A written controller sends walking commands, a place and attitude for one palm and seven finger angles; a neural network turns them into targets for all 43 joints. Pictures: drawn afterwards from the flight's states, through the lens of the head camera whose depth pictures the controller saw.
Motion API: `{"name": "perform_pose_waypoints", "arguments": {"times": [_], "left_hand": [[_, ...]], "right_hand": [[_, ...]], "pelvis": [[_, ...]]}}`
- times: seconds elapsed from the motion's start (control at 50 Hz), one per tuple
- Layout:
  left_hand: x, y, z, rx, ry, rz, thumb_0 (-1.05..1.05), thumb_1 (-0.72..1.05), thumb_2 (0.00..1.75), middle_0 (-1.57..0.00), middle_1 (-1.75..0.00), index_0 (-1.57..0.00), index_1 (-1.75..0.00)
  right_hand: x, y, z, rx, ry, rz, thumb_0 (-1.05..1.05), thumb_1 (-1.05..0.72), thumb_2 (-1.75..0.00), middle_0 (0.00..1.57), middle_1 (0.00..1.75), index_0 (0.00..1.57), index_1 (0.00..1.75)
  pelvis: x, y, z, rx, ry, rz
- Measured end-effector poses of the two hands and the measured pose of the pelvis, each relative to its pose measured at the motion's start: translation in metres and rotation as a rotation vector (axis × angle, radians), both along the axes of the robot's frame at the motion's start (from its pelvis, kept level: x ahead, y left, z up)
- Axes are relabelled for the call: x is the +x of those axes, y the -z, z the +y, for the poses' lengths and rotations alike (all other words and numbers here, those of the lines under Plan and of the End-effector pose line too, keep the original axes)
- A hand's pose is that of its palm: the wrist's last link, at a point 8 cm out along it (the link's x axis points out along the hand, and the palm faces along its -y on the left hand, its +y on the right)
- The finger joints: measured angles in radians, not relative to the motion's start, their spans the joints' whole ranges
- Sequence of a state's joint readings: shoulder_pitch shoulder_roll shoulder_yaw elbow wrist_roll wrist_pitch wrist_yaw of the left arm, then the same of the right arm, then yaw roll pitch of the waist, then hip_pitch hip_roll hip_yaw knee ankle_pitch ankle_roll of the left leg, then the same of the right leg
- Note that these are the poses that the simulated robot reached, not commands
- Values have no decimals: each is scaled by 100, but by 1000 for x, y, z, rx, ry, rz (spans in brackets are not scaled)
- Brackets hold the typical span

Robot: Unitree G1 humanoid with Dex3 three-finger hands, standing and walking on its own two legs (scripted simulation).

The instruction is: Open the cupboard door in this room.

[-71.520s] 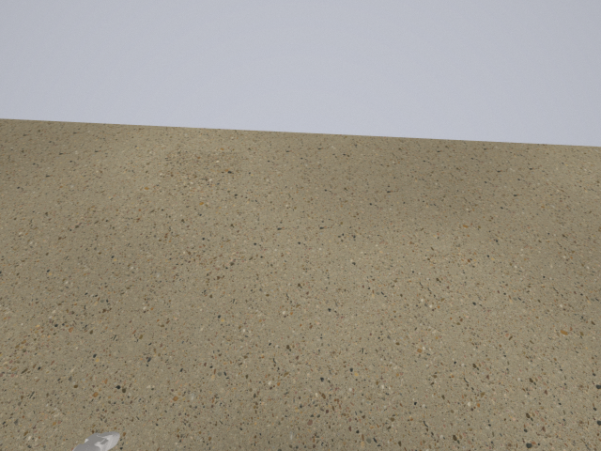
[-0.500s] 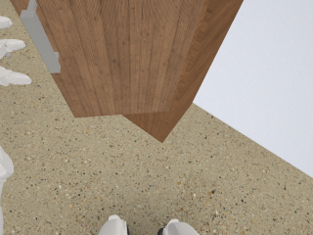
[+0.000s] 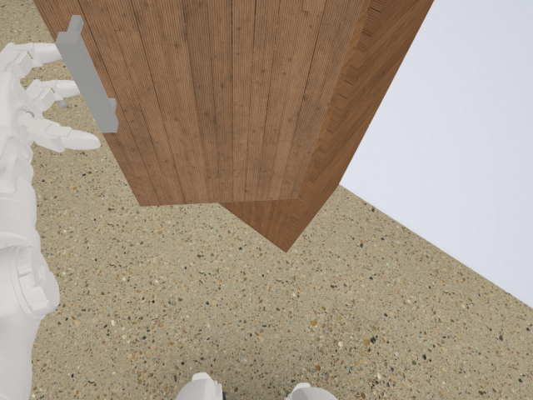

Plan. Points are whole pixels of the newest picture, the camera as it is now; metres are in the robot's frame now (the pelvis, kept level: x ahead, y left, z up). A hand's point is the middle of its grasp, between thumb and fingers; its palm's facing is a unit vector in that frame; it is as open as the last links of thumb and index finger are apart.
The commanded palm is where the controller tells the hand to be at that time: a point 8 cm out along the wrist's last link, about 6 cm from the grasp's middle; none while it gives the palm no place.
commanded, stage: slide the fingers in behind the handle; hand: left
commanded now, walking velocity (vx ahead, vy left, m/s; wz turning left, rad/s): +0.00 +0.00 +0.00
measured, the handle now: (94, 78) +0.55 +0.23 +0.12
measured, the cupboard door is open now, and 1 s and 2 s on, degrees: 43 44 45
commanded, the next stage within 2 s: close the thumb around the handle in 0.92 s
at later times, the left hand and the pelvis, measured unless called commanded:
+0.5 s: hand (93, 106) +0.49 +0.21 +0.13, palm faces +0.07 -1.00 +0.00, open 14.0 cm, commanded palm +0.47 +0.26 +0.12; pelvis +0.00 -0.02 +0.00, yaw +0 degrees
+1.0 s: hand (95, 104) +0.50 +0.21 +0.12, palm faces +0.06 -1.00 +0.00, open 14.0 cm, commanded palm +0.47 +0.26 +0.12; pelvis -0.01 -0.01 +0.00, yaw -1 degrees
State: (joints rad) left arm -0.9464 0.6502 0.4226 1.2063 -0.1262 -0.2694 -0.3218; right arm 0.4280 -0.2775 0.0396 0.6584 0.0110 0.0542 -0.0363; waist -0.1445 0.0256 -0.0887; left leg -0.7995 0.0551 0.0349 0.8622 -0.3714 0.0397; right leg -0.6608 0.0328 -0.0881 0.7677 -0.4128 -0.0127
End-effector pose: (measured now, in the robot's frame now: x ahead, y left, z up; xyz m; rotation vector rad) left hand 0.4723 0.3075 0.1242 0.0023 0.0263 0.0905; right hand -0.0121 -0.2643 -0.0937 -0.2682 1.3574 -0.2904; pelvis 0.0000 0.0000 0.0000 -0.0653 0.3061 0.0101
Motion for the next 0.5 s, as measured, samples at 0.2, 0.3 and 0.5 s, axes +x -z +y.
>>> {"name": "perform_pose_waypoints", "arguments": {"times": [0.2, 0.3, 0.5], "left_hand": [[5, 1, -39, -14, 46, -16, -1, -50, 30, -30, -120, -27, -119], [4, -1, -46, -11, 25, -14, -1, -50, 30, -30, -120, -29, -119], [-12, -8, -44, 3, 17, -23, -1, -50, 30, -29, -119, -29, -120]], "right_hand": [[21, 2, -9, 5, -11, -76, 1, -90, -90, 20, 30, 21, 30], [21, 2, -11, 20, 10, -103, 1, -90, -90, 20, 30, 21, 30], [5, 3, -18, 31, 27, -66, 1, -90, -90, 20, 30, 21, 30]], "pelvis": [[1, 0, -6, 10, 6, -12], [1, -1, -11, 18, 21, -24], [-3, -4, -19, 24, 15, -46]]}}
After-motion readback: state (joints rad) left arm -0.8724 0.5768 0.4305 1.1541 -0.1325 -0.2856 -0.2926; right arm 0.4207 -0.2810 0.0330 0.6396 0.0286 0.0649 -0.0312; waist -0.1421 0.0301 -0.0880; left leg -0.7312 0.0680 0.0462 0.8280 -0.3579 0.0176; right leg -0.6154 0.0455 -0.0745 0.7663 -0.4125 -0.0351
